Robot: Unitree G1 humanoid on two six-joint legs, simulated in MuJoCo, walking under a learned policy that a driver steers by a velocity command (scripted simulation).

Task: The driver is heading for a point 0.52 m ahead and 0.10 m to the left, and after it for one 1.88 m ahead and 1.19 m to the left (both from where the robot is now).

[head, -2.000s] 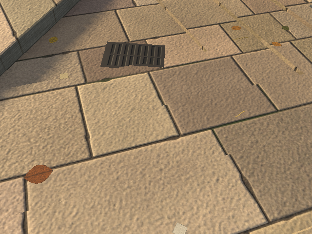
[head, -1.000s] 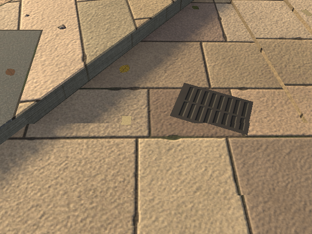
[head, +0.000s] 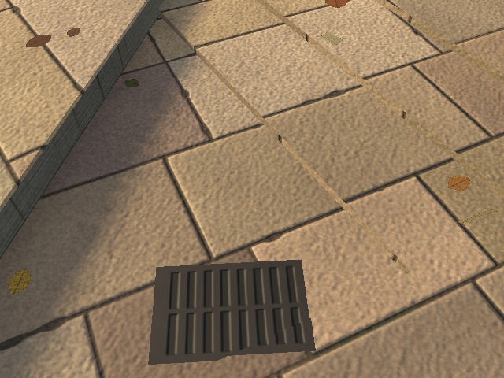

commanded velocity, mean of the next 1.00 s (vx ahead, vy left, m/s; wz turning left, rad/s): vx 0.50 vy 0.00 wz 0.53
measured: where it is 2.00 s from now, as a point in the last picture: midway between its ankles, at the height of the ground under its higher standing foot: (131, 240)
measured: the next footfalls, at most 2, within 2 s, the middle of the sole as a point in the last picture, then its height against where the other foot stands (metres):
right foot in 0.34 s outside the picture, level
left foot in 0.82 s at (184, 361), level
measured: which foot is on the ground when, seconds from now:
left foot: down 0.00-0.34, up 0.36-0.80, down 0.82-1.00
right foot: up 0.00-0.32, down 0.34-0.84, up 0.86-1.00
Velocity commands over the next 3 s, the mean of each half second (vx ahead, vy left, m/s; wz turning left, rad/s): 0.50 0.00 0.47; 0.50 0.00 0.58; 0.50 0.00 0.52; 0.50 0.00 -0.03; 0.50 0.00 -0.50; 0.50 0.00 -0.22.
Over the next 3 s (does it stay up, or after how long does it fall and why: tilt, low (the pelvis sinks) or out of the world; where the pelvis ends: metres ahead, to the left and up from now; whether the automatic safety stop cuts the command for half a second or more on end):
stays up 1.33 0.79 0.06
